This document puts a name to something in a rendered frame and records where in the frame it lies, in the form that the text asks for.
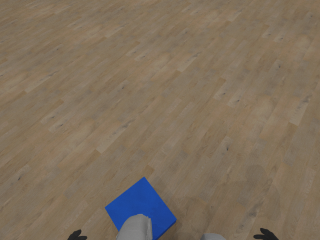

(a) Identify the carton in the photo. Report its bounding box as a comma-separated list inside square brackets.
[105, 177, 177, 240]

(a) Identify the right robot hand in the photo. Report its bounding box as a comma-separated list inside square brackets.
[253, 228, 279, 240]

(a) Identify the left robot hand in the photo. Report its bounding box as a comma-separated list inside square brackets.
[67, 229, 87, 240]

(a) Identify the left robot thigh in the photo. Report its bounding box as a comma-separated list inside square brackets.
[116, 214, 153, 240]

